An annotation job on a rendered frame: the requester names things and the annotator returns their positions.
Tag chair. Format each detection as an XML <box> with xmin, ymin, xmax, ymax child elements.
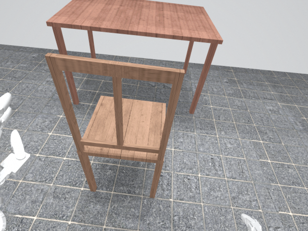
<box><xmin>45</xmin><ymin>53</ymin><xmax>185</xmax><ymax>198</ymax></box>

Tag robot right hand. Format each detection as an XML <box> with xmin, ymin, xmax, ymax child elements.
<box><xmin>241</xmin><ymin>213</ymin><xmax>262</xmax><ymax>231</ymax></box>

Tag robot left hand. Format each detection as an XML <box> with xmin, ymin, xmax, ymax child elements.
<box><xmin>0</xmin><ymin>92</ymin><xmax>30</xmax><ymax>187</ymax></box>

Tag table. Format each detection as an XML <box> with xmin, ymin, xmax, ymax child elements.
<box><xmin>46</xmin><ymin>0</ymin><xmax>223</xmax><ymax>114</ymax></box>

